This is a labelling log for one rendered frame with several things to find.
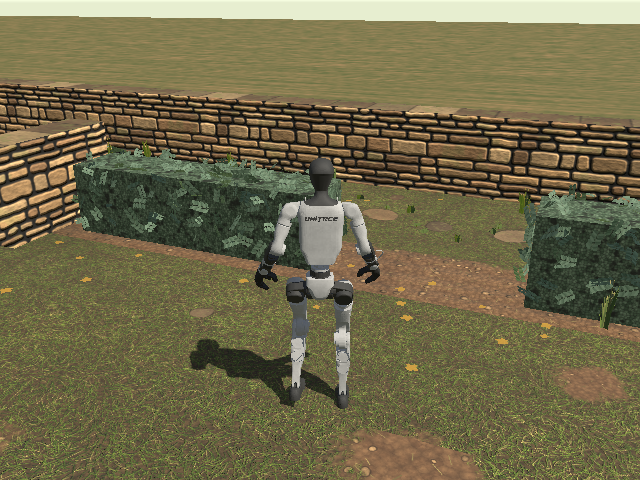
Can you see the right robot upper arm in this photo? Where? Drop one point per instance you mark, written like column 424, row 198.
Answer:
column 352, row 211

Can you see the robot left foot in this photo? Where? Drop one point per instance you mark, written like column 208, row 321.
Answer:
column 295, row 393

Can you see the robot right forearm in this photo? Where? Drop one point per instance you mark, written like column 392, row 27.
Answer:
column 371, row 259

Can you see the robot left hand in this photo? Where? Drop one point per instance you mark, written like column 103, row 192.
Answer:
column 259, row 279

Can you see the robot right foot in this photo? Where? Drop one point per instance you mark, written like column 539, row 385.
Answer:
column 342, row 400

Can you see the robot left forearm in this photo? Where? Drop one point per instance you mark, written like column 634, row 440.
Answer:
column 268, row 261

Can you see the robot foot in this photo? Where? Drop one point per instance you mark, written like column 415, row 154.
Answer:
column 342, row 400
column 295, row 393

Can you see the robot right hand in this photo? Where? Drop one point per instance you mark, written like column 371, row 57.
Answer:
column 373, row 277

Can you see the left robot upper arm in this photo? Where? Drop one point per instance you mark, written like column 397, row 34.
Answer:
column 288, row 212

